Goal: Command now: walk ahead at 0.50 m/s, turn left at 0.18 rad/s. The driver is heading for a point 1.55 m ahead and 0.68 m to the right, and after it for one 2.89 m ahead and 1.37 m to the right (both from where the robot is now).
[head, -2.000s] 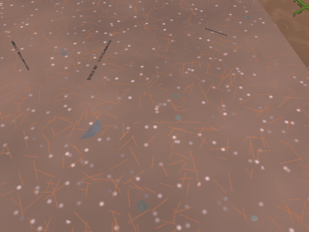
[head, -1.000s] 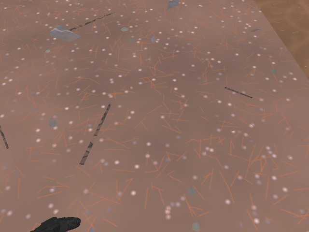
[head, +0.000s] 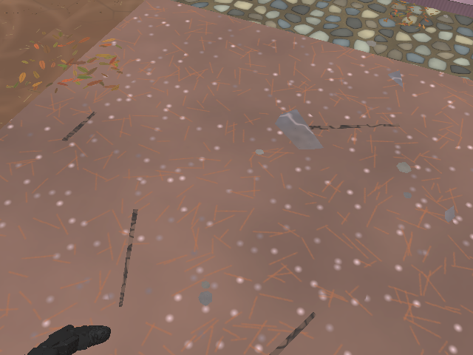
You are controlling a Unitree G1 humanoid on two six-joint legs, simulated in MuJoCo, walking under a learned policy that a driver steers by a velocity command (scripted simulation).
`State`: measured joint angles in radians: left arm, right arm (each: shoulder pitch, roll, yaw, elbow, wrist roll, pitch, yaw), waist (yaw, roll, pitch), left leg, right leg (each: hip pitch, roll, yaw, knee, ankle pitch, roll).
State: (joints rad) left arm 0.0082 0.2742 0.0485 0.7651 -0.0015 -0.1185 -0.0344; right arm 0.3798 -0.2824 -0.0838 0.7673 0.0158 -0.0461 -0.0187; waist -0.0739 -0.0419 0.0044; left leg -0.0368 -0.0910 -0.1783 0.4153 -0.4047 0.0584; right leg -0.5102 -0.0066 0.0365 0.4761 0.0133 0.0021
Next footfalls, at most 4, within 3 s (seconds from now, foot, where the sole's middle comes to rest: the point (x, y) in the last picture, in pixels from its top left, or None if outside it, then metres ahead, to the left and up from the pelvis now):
0.02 right None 0.18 -0.12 -0.77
0.50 left None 0.44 0.08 -0.77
1.00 right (314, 307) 0.60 -0.27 -0.77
1.50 left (294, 209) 0.96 -0.26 -0.77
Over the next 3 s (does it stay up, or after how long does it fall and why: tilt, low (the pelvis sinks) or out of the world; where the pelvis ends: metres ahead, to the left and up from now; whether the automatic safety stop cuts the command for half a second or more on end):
stays up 1.44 -0.70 0.00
